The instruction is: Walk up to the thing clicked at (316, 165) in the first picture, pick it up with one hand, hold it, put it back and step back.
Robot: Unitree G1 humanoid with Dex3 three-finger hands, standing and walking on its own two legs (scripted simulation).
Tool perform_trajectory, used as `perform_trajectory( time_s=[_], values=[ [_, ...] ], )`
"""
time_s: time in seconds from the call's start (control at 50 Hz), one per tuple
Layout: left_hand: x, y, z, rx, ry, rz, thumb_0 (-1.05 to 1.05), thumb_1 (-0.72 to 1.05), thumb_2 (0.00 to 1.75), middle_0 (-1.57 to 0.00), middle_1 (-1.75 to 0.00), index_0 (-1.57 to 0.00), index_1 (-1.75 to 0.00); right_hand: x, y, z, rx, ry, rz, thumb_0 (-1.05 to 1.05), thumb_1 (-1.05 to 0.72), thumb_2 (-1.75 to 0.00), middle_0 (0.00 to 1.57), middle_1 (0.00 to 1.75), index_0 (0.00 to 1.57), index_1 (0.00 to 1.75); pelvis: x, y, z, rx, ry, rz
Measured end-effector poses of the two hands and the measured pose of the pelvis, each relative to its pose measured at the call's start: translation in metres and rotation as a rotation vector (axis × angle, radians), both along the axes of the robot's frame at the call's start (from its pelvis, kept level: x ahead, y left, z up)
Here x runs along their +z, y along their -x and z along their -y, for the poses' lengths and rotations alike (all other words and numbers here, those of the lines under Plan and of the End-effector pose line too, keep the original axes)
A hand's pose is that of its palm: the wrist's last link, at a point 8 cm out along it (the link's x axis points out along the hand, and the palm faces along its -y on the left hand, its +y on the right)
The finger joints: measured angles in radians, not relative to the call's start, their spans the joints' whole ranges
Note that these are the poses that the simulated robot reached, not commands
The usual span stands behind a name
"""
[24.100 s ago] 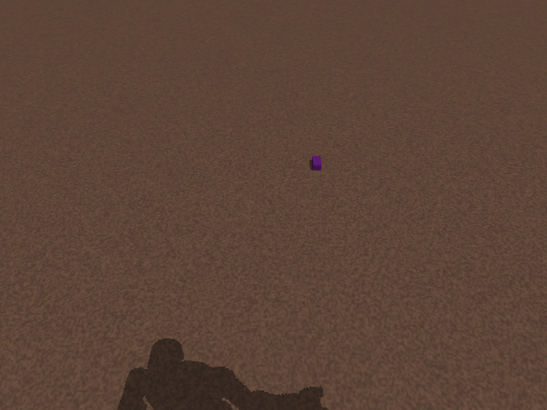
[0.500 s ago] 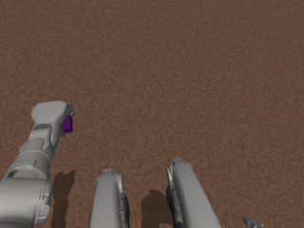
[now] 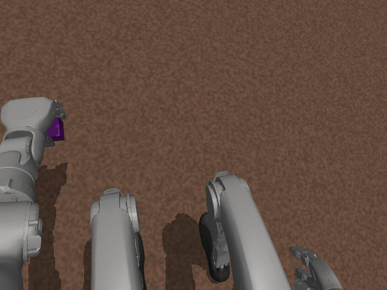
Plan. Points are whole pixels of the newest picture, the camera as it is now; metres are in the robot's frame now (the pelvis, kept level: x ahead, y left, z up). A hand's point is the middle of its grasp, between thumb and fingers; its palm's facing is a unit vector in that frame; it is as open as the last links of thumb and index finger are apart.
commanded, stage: crouch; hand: left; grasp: from above
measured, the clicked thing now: (43, 130) +0.47 +0.29 -0.19
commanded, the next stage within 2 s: lower in 0.72 s
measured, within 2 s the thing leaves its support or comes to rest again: neither
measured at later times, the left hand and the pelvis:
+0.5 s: hand (52, 133) +0.47 +0.28 -0.22, palm faces -0.47 -0.04 -0.88, open 7.2 cm; pelvis -0.01 +0.00 -0.06, yaw -2 degrees
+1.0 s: hand (55, 136) +0.47 +0.29 -0.26, palm faces -0.49 -0.04 -0.87, open 7.2 cm; pelvis -0.01 +0.00 -0.08, yaw -3 degrees
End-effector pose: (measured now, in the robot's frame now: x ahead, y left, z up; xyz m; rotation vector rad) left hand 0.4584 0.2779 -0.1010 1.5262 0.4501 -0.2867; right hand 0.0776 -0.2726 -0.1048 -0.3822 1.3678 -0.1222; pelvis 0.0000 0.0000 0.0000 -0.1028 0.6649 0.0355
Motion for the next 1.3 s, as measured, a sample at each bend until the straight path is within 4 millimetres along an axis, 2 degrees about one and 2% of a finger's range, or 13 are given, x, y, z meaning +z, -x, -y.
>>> perform_trajectory(
  time_s=[0.32, 0.46, 0.7, 1.06, 1.3],
  values=[
    [-0.045, -0.012, -0.001, -0.008, 0.01, -0.015, 0.0, 0.42, 0.07, -0.97, -0.16, -1.0, -0.13, -0.033, 0.046, -0.001, -0.026, 0.003, -0.092, 0.0, -0.91, -0.9, 0.2, 0.3, 0.2, 0.3, -0.045, 0.008, -0.001, -0.009, 0.014, 0.036],
    [-0.059, -0.015, -0.002, -0.008, 0.006, -0.016, 0.0, 0.42, 0.06, -0.98, -0.15, -1.01, -0.12, -0.046, 0.058, -0.003, -0.021, 0.001, -0.113, 0.0, -0.91, -0.9, 0.2, 0.3, 0.2, 0.3, -0.06, 0.011, 0.0, -0.013, 0.019, 0.053],
    [-0.078, -0.02, -0.006, -0.007, 0.005, -0.019, 0.0, 0.42, 0.07, -0.98, -0.16, -1.01, -0.13, -0.057, 0.057, -0.004, 0.013, 0.002, -0.114, 0.0, -0.91, -0.89, 0.2, 0.3, 0.2, 0.3, -0.076, 0.011, 0.001, -0.024, 0.03, 0.073],
    [-0.109, -0.021, -0.01, -0.009, 0.018, -0.044, 0.0, 0.41, 0.07, -0.99, -0.15, -1.02, -0.12, -0.061, 0.05, -0.003, 0.049, 0.014, -0.141, 0.0, -0.91, -0.89, 0.2, 0.3, 0.2, 0.3, -0.086, 0.006, 0.0, -0.029, 0.046, 0.071],
    [-0.134, -0.024, -0.009, -0.009, 0.028, -0.023, 0.0, 0.41, 0.08, -0.98, -0.16, -1.01, -0.13, -0.063, 0.056, -0.006, 0.076, 0.028, -0.159, 0.0, -0.91, -0.89, 0.2, 0.3, 0.2, 0.3, -0.097, 0.005, -0.001, -0.038, 0.062, 0.085]
  ],
)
